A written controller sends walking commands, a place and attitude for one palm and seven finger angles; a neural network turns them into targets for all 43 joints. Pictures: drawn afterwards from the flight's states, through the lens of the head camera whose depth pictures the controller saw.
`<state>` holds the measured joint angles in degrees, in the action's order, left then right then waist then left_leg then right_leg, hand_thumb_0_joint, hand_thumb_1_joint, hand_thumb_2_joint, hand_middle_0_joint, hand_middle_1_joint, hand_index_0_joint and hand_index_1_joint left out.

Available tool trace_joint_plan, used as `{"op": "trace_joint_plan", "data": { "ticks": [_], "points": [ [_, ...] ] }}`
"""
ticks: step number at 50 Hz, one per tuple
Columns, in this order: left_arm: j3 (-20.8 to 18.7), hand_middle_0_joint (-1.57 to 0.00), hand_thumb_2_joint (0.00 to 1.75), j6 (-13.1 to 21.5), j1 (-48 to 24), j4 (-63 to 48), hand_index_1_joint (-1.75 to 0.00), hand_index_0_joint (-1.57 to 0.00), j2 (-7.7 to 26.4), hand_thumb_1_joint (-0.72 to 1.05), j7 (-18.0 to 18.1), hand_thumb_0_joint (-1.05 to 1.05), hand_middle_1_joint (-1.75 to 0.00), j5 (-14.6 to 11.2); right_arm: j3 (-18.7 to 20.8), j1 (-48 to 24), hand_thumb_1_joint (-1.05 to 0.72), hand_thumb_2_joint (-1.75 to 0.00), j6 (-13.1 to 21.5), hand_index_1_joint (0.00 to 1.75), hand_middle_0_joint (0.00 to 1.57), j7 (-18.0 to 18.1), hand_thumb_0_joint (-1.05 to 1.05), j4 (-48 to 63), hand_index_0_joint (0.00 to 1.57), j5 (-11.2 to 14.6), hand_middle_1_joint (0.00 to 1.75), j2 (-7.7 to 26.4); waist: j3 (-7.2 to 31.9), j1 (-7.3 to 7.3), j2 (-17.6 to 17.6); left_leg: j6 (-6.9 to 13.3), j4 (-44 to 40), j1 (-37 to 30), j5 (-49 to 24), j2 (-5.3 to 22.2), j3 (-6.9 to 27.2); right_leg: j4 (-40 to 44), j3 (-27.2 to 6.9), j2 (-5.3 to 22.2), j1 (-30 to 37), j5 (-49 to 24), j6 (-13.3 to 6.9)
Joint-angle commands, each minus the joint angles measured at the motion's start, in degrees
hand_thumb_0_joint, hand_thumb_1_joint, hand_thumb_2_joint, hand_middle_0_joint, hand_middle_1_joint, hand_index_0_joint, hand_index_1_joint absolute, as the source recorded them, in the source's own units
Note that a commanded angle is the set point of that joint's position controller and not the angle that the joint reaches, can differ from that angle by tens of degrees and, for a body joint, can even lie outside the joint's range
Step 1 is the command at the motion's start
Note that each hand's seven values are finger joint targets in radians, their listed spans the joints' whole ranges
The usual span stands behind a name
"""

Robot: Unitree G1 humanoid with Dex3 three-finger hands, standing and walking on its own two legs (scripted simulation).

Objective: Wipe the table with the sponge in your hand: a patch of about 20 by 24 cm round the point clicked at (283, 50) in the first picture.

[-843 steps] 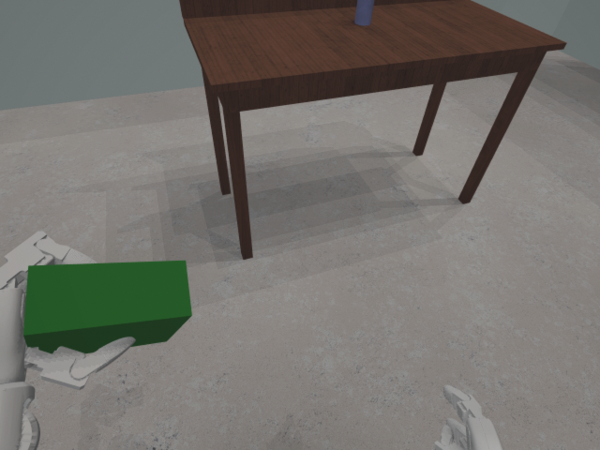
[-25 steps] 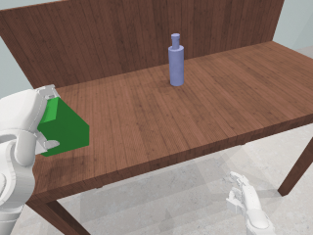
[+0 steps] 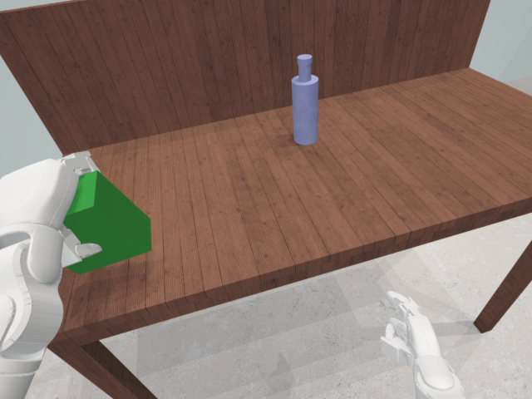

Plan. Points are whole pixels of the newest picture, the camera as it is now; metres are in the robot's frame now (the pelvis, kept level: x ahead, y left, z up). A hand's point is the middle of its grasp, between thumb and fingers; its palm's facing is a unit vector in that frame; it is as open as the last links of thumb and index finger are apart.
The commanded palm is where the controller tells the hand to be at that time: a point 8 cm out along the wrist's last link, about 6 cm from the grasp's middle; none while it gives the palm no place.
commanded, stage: move the sponge above the wiping area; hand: left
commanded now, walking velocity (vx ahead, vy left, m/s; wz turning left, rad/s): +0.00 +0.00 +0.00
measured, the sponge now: (98, 234) +0.26 +0.30 +0.15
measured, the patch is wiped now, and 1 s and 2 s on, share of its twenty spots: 0.00 0.00 0.00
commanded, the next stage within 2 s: none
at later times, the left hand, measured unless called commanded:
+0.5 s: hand (97, 222) +0.26 +0.29 +0.18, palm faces +0.20 -0.10 -0.97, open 10.0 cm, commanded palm +0.21 +0.29 +0.25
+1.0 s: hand (94, 227) +0.26 +0.31 +0.16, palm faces +0.04 -0.02 -1.00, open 10.0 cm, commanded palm +0.23 +0.32 +0.23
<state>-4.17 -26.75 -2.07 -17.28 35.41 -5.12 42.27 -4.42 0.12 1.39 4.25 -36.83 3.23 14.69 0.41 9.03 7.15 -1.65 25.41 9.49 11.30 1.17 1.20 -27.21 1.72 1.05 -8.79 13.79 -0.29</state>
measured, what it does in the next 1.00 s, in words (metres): stands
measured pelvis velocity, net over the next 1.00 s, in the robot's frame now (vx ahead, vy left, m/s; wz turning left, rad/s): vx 0.01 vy -0.01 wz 0.01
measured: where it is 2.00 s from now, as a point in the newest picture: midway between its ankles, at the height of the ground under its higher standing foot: outside the picture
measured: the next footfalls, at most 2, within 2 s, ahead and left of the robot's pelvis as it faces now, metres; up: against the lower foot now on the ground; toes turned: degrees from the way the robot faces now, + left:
none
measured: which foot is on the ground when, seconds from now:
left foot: down 0.00-1.00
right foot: down 0.00-1.00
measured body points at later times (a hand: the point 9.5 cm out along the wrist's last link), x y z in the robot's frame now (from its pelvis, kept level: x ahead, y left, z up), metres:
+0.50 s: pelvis +0.01 +0.00 +0.00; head -0.01 -0.05 +0.45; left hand +0.24 +0.29 +0.23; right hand +0.28 -0.17 -0.06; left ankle +0.03 +0.14 -0.74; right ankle +0.02 -0.12 -0.74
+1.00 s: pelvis +0.01 -0.01 +0.00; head -0.01 -0.05 +0.45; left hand +0.26 +0.31 +0.21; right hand +0.26 -0.20 -0.08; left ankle +0.03 +0.14 -0.74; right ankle +0.02 -0.12 -0.74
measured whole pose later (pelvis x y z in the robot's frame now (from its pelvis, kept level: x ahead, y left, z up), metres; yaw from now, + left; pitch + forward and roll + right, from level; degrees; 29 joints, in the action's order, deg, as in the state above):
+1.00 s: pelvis +0.01 -0.01 +0.00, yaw +1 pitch -3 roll +0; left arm -1.4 -18.9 -4.3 -4.3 37.1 -9.4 47.6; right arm -3.7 2.6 2.6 4.8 -37.9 2.3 15.4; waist 0.0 7.5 6.7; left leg -1.9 26.1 10.9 12.0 1.5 2.2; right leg -27.5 2.7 0.7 -9.6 14.6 -0.8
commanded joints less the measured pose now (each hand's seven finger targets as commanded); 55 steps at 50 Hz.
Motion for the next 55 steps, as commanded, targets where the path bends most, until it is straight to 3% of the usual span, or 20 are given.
{"op": "trace_joint_plan", "data": {
  "ticks": [1,5,7,10,12,13,20,23,26,27,30,32,33,38,42,43,47,50,52,55],
  "points": [
    [-2.9,-1.20,1.30,1.4,-14.1,-10.1,-1.60,-1.20,9.7,0.10,0.9,0.00,-1.60,1.7,2.2,-13.8,-0.90,-0.90,3.8,0.30,0.20,0.6,0.00,11.1,0.20,0.2,0.30,4.8,9.0,-1.00,-3.6,2.4,-4.1,-2.1,-3.7,-2.2,-1.0,6.0,0.1,-0.5,-0.2,-1.3,-1.5],
    [-5.6,-1.20,1.30,1.6,-17.1,-14.1,-1.60,-1.20,13.9,0.10,1.8,0.00,-1.60,4.2,1.9,-13.9,-0.90,-0.90,4.4,0.30,0.20,0.6,0.00,11.5,0.20,-0.8,0.30,4.9,13.2,-0.10,-1.7,2.4,-4.0,-3.2,-7.5,-2.5,-0.4,4.8,0.2,-1.0,2.6,-3.4,-2.4],
    [-8.4,-1.20,1.30,1.6,-20.3,-17.8,-1.60,-1.20,17.4,0.10,2.7,0.00,-1.60,5.9,1.4,-16.1,-0.90,-0.90,4.9,0.30,0.20,0.5,0.00,11.9,0.20,-0.9,0.30,4.2,15.5,0.69,1.4,2.3,-3.6,-4.4,-9.2,-2.6,-0.1,4.1,-1.5,-1.9,3.5,-3.8,-3.2],
    [-7.1,-1.20,1.30,1.7,-18.3,-13.7,-1.60,-1.20,15.0,0.10,3.6,0.00,-1.60,5.8,1.8,-13.3,-0.90,-0.90,4.3,0.30,0.20,-0.2,0.00,10.2,0.20,-1.5,0.30,4.3,13.2,0.42,0.4,2.1,-3.8,-4.1,-11.4,-2.3,-0.4,4.7,0.5,-1.5,2.8,-5.3,-3.1],
    [-8.0,-1.20,1.30,0.7,-19.0,-10.8,-1.60,-1.20,15.1,0.10,3.5,0.00,-1.60,5.5,1.3,-15.5,-0.90,-0.90,4.0,0.30,0.20,-0.3,0.00,10.2,0.20,-0.5,0.30,3.9,10.3,0.41,-0.5,1.9,-4.4,-3.4,-9.0,-2.3,0.0,5.6,-1.3,-2.4,1.4,-2.9,-3.5],
    [-5.9,-1.20,1.30,0.7,-20.0,-8.7,-1.60,-1.20,13.0,0.10,3.4,0.00,-1.60,5.1,1.5,-13.7,-0.90,-0.90,3.6,0.30,0.20,-0.2,0.00,9.7,0.20,-0.8,0.30,4.3,9.8,-0.19,-2.3,1.9,-4.6,-2.7,-8.5,-2.0,-0.7,5.7,0.5,-1.6,1.2,-3.0,-3.0],
    [-1.8,-1.20,1.30,-0.2,-14.0,-7.0,-1.60,-1.20,8.3,0.10,1.1,0.00,-1.60,3.9,2.1,-13.6,-0.90,-0.90,2.6,0.30,0.20,-0.5,0.00,10.7,0.20,0.0,0.30,4.9,10.1,-0.62,-3.0,2.2,-4.3,-2.4,-7.8,-2.1,-0.9,5.6,0.9,-1.2,1.5,-5.1,-2.4],
    [-4.3,-1.20,1.30,-0.4,-15.3,-8.9,-1.60,-1.20,11.7,0.10,0.9,0.00,-1.60,5.1,1.8,-13.9,-0.90,-0.90,3.0,0.30,0.20,-0.3,0.00,11.3,0.20,-0.2,0.30,5.0,12.7,-0.44,-4.8,2.5,-3.2,-2.4,-9.2,-2.3,-1.1,4.6,0.4,-1.3,2.5,-5.8,-2.5],
    [-7.3,-1.20,1.30,0.3,-14.8,-9.7,-1.60,-1.20,16.0,0.10,1.0,0.00,-1.60,6.6,2.1,-12.7,-0.90,-0.90,2.8,0.30,0.20,-0.3,0.00,10.9,0.20,-0.7,0.30,5.3,13.5,-0.09,-3.9,2.7,-2.4,-2.9,-11.6,-2.7,-1.1,4.2,0.1,-1.1,3.0,-8.2,-2.4],
    [-10.2,-1.20,1.30,0.1,-15.7,-10.7,-1.60,-1.20,19.2,0.10,1.2,0.00,-1.60,7.1,1.7,-15.0,-0.90,-0.90,3.3,0.30,0.20,-0.2,0.00,11.5,0.20,-0.5,0.30,5.1,13.9,0.53,-2.8,2.7,-2.2,-3.2,-11.1,-2.9,-0.5,4.4,-2.0,-1.9,3.0,-6.8,-3.0],
    [-8.1,-1.20,1.30,0.8,-18.7,-4.2,-1.60,-1.20,18.0,0.10,1.5,0.00,-1.60,7.8,2.2,-11.6,-0.90,-0.90,3.0,0.30,0.20,0.0,0.00,9.5,0.20,-0.9,0.30,5.6,10.8,-0.72,-2.6,2.7,-2.1,-2.5,-11.1,-3.1,-1.1,5.3,-0.3,-1.3,1.3,-6.8,-2.6],
    [-8.7,-1.20,1.30,1.2,-21.0,-4.6,-1.60,-1.20,18.9,0.10,1.4,0.00,-1.60,8.2,1.9,-14.4,-0.90,-0.90,3.8,0.30,0.20,0.1,0.00,9.8,0.20,-0.2,0.30,4.9,10.7,-0.44,-0.2,2.7,-1.9,-3.3,-9.9,-3.5,-0.7,5.8,-2.5,-1.9,0.5,-4.8,-3.2],
    [-6.5,-1.20,1.30,1.4,-21.7,-2.9,-1.60,-1.20,17.0,0.10,1.2,0.00,-1.60,7.9,2.2,-12.5,-0.90,-0.90,3.8,0.30,0.20,0.3,0.00,9.2,0.20,-0.7,0.30,5.3,11.2,-0.75,-0.4,2.8,-2.0,-2.9,-10.3,-3.5,-1.3,5.5,-0.4,-1.1,1.0,-5.6,-2.7],
    [-3.9,-1.20,1.30,2.8,-20.7,-0.1,-1.60,-1.20,15.0,0.10,-1.4,0.00,-1.60,6.9,2.4,-12.0,-0.90,-0.90,4.5,0.30,0.20,0.6,0.00,9.2,0.20,-0.5,0.30,5.5,12.1,-1.31,-2.7,3.2,-1.7,-3.2,-9.8,-3.6,-1.3,5.4,-0.1,-0.8,1.1,-6.9,-2.1],
    [-7.5,-1.20,1.30,4.5,-19.0,2.2,-1.60,-1.20,18.9,0.10,-2.7,0.00,-1.60,7.8,2.4,-12.4,-0.90,-0.90,4.6,0.30,0.20,0.7,0.00,9.3,0.20,-0.2,0.30,5.5,11.0,-1.34,-4.7,3.4,-1.5,-2.8,-8.9,-3.5,-0.9,5.8,-1.3,-1.4,0.6,-6.2,-2.2],
    [-6.8,-1.20,1.30,5.1,-19.4,3.3,-1.60,-1.20,18.3,0.10,-2.7,0.00,-1.60,7.7,2.5,-10.4,-0.90,-0.90,4.4,0.30,0.20,0.8,0.00,9.0,0.20,-0.7,0.30,5.9,11.4,-1.38,-5.3,3.3,-1.6,-1.9,-8.8,-3.5,-1.2,5.5,0.2,-0.8,1.0,-6.1,-1.8],
    [-11.2,-1.20,1.30,8.0,-20.4,0.9,-1.60,-1.20,21.7,0.10,-1.3,0.00,-1.60,7.4,2.5,-11.6,-0.90,-0.90,5.1,0.30,0.20,0.8,0.00,9.8,0.20,-0.4,0.30,5.2,11.8,-0.71,-2.0,3.2,-1.4,-3.2,-8.9,-3.6,-0.8,6.0,-1.4,-1.4,1.0,-5.1,-2.5],
    [-11.3,-1.20,1.30,9.0,-19.5,4.9,-1.60,-1.20,20.4,0.10,0.2,0.00,-1.60,6.8,3.3,-7.8,-0.90,-0.90,4.6,0.30,0.20,0.8,0.00,8.5,0.20,-1.2,0.30,6.0,11.7,-1.04,-3.8,3.1,-1.4,-2.8,-10.1,-3.3,-1.4,6.1,0.5,-1.0,1.4,-7.3,-2.1],
    [-12.8,-1.20,1.30,9.1,-20.2,3.8,-1.60,-1.20,21.8,0.10,0.8,0.00,-1.60,6.8,2.9,-10.6,-0.90,-0.90,5.1,0.30,0.20,0.7,0.00,9.2,0.20,-0.6,0.30,5.5,11.4,-0.58,-0.9,2.9,-1.1,-3.0,-9.6,-3.5,-1.2,6.3,-1.6,-1.3,1.3,-6.0,-2.6],
    [-10.5,-1.20,1.30,8.3,-19.3,9.2,-1.60,-1.20,19.3,0.10,1.0,0.00,-1.60,6.6,3.6,-7.8,-0.90,-0.90,4.2,0.30,0.20,0.7,0.00,7.8,0.20,-0.9,0.30,6.4,9.9,-1.35,-2.5,2.9,-1.6,-1.5,-8.9,-3.3,-1.7,6.5,0.6,-1.0,0.8,-6.3,-2.0]
  ]
}}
